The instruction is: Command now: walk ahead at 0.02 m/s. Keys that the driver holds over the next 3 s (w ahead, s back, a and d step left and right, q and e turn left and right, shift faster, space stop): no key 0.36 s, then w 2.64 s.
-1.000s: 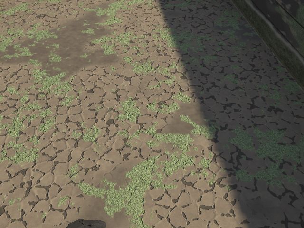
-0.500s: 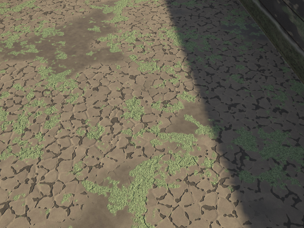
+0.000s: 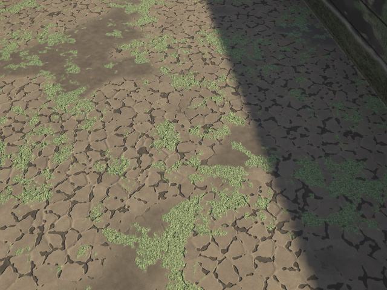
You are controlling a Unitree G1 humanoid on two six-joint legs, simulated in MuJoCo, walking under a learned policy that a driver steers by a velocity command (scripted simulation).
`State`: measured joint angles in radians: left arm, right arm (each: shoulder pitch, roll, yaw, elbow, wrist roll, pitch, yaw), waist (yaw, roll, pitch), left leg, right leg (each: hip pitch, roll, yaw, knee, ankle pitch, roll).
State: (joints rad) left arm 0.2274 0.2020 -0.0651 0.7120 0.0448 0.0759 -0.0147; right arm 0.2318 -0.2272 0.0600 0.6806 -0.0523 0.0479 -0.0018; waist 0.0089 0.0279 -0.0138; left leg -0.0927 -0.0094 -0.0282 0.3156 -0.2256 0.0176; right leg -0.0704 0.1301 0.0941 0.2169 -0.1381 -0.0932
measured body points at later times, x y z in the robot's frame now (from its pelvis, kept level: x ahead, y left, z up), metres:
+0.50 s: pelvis +0.00 +0.02 +0.00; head +0.00 +0.02 +0.45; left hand +0.12 +0.24 -0.12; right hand +0.12 -0.21 -0.12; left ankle -0.04 +0.11 -0.75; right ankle -0.02 -0.07 -0.75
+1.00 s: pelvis -0.01 +0.02 -0.02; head -0.01 +0.01 +0.43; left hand +0.18 +0.22 -0.11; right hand +0.18 -0.19 -0.11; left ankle -0.04 +0.11 -0.75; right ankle -0.02 -0.07 -0.75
